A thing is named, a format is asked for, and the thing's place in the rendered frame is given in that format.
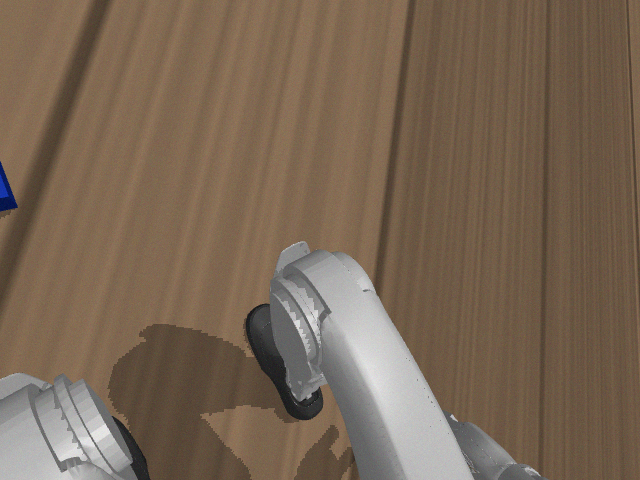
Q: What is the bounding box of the carton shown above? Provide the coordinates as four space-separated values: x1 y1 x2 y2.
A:
0 161 18 211

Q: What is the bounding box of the right robot foot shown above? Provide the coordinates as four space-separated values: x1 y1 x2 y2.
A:
246 304 323 420

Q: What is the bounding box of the left robot foot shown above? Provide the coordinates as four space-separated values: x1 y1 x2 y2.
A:
111 415 150 480

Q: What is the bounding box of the right robot arm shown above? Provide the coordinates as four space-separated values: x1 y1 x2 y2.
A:
498 463 549 480

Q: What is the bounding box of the right robot hand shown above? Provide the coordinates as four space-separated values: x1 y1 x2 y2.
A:
441 409 518 480

